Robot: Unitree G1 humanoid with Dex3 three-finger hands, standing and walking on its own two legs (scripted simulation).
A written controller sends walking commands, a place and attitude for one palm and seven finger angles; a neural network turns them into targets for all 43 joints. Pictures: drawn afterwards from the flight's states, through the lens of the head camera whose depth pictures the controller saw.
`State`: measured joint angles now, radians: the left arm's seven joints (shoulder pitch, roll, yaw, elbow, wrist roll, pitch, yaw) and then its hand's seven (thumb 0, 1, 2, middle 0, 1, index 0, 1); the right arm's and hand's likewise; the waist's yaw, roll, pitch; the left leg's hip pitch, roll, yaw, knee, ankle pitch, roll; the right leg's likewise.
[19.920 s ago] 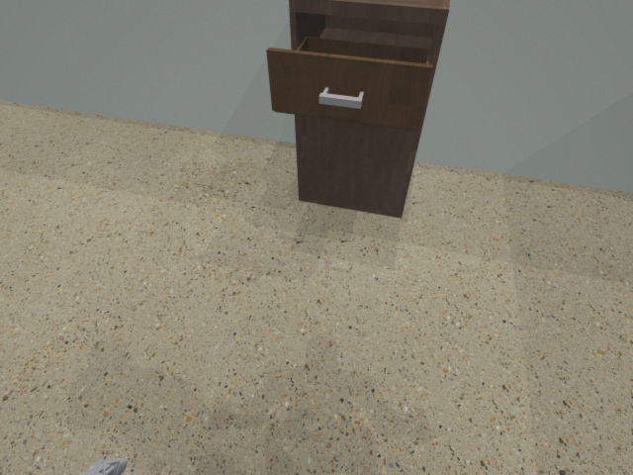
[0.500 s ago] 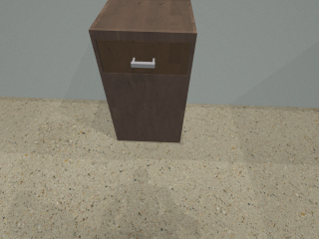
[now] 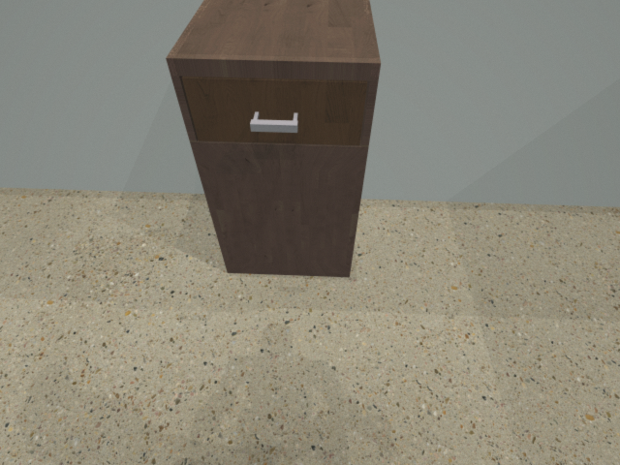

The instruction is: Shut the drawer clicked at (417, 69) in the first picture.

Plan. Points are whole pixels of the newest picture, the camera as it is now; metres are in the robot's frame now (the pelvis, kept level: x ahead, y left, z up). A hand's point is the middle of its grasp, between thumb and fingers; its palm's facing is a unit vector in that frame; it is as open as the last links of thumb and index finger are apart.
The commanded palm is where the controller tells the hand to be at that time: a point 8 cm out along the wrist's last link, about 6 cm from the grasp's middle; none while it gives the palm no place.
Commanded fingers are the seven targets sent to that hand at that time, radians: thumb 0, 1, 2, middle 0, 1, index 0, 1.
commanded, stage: look to check the result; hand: left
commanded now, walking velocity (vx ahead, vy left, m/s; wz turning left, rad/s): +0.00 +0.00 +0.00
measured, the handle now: (275, 121) +0.88 +0.14 -0.05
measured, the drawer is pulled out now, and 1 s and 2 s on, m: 0.00 0.00 0.00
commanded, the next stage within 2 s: stand and wait in 0.10 s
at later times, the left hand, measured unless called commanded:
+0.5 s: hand out of the picture +0.07 +0.22 -0.16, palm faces -0.01 -0.95 -0.30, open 7.4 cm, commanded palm none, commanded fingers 0.00 0.90 0.90 -0.20 -0.30 -0.20 -0.30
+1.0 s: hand out of the picture +0.08 +0.22 -0.16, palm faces -0.01 -0.95 -0.31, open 7.4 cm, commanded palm none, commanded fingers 0.00 0.90 0.90 -0.20 -0.30 -0.20 -0.30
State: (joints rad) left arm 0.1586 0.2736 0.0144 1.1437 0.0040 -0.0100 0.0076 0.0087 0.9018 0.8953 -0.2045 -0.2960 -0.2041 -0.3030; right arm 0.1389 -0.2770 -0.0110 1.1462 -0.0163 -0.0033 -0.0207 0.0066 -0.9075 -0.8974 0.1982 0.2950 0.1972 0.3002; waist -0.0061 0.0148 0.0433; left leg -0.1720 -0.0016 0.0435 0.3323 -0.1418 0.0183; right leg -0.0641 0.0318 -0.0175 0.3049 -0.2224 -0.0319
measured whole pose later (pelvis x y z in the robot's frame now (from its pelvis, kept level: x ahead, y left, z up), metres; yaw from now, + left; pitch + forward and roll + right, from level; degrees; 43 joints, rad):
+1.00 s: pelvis +0.01 -0.01 +0.00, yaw +0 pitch -1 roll +0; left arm 0.14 0.29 0.02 1.14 0.00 -0.01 0.00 0.01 0.90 0.90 -0.21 -0.30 -0.21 -0.30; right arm 0.13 -0.30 -0.01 1.15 -0.02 -0.01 -0.02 0.01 -0.91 -0.90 0.20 0.30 0.20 0.30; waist -0.01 0.01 0.04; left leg -0.14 0.00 0.05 0.31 -0.15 0.01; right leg -0.04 0.04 -0.01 0.28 -0.23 -0.04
